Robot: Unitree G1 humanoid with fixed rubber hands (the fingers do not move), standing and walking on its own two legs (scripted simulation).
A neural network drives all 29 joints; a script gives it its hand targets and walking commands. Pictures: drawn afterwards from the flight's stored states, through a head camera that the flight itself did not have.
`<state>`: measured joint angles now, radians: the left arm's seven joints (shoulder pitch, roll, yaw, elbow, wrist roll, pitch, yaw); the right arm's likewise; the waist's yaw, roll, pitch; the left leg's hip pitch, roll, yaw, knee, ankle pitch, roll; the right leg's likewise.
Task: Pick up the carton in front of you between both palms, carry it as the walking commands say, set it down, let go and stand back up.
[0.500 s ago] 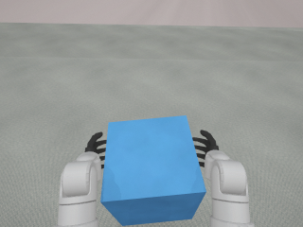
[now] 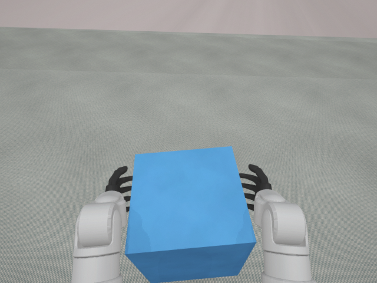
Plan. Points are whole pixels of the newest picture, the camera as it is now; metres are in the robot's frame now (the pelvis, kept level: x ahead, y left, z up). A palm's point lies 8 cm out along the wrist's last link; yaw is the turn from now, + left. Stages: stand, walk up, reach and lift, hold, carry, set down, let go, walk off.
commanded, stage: carry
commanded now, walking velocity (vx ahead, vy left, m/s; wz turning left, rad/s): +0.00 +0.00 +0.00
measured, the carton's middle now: (189, 218) +0.28 +0.00 +0.00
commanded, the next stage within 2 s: hold in 1.18 s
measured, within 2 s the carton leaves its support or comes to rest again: neither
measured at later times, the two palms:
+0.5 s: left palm (112, 224) +0.24 +0.15 +0.05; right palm (259, 224) +0.23 -0.14 +0.05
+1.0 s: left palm (109, 221) +0.25 +0.16 +0.04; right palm (253, 221) +0.25 -0.13 +0.04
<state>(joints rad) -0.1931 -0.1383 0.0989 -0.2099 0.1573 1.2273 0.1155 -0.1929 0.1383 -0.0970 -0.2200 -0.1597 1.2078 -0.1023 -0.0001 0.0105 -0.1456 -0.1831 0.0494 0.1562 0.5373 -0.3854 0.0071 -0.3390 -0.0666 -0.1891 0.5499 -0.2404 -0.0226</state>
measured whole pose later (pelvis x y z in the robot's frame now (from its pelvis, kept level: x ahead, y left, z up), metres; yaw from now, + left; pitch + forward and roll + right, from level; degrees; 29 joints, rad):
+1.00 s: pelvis -0.04 +0.01 +0.00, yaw +0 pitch +1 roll +0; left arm -0.21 -0.14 0.16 0.19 0.24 0.73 0.03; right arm -0.20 0.14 -0.16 0.18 -0.24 0.73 -0.04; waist 0.00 0.00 -0.11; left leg -0.24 0.03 0.17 0.54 -0.33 0.04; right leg -0.37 -0.09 -0.17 0.50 -0.15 -0.01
